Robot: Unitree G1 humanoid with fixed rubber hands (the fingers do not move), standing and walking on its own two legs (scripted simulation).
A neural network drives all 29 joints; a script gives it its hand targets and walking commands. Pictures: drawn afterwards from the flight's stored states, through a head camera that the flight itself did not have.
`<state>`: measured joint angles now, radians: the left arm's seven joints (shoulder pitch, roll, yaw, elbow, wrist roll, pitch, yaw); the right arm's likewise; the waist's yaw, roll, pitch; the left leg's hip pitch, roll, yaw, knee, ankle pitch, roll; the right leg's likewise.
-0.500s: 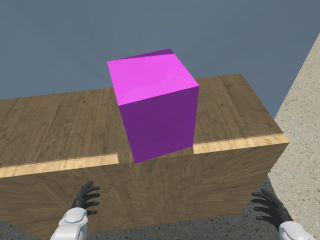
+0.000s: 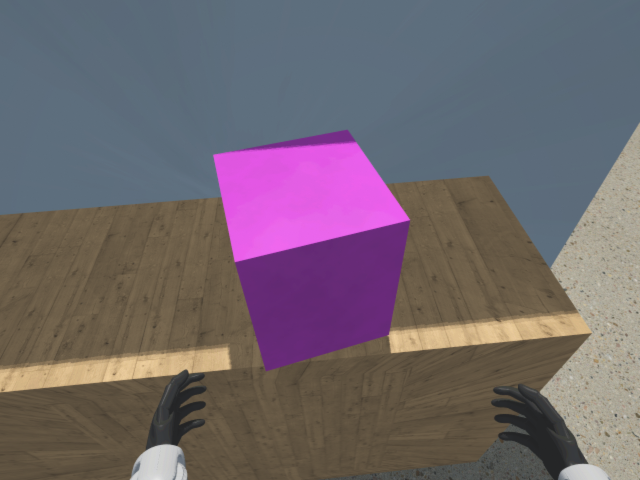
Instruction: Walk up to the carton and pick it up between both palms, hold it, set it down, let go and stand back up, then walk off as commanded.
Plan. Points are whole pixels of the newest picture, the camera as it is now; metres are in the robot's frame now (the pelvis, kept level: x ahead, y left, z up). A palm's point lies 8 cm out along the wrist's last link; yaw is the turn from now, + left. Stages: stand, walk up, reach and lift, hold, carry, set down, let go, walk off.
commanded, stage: reach and lift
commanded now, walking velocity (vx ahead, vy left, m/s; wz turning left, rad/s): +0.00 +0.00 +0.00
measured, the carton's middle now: (306, 250) +0.43 +0.07 +0.05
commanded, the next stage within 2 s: none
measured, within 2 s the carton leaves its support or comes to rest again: neither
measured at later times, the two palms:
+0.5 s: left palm (184, 420) +0.19 +0.19 +0.02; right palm (545, 410) +0.22 -0.23 +0.00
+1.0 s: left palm (199, 345) +0.26 +0.18 +0.08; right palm (543, 330) +0.29 -0.22 +0.06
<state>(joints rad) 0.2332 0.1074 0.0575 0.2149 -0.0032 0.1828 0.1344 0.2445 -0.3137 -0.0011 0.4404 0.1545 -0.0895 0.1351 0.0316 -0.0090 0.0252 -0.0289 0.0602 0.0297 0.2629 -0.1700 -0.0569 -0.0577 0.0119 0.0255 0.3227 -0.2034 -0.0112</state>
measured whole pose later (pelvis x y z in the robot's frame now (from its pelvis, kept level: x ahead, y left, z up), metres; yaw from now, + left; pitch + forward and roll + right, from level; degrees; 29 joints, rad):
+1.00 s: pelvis -0.03 -0.02 +0.00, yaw -2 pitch -2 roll +1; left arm -0.14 -0.01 0.11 0.04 -0.03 0.43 0.23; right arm -0.23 -0.40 0.10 0.46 0.35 0.07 0.08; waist 0.06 -0.02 0.00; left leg -0.11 0.08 0.03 0.27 -0.13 -0.06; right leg -0.17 0.04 0.04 0.36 -0.16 -0.03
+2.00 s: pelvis -0.02 -0.01 +0.00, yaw -1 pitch +4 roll +0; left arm -0.66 0.12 0.18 0.25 -0.12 0.68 0.20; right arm -0.85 -0.47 0.13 0.79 0.44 0.30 0.06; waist 0.13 0.03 -0.06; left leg -0.25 0.08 0.00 0.33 -0.15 -0.07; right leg -0.27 0.04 0.03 0.35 -0.15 -0.03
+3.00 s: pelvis -0.02 -0.01 -0.01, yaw +0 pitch +15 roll -1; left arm -0.83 0.06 0.17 0.91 -0.06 0.08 0.19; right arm -1.02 -0.35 0.09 1.26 0.30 -0.05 0.05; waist 0.19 0.04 -0.17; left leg -0.51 0.08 -0.02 0.40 -0.16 -0.06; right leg -0.49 0.05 0.00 0.35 -0.13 -0.02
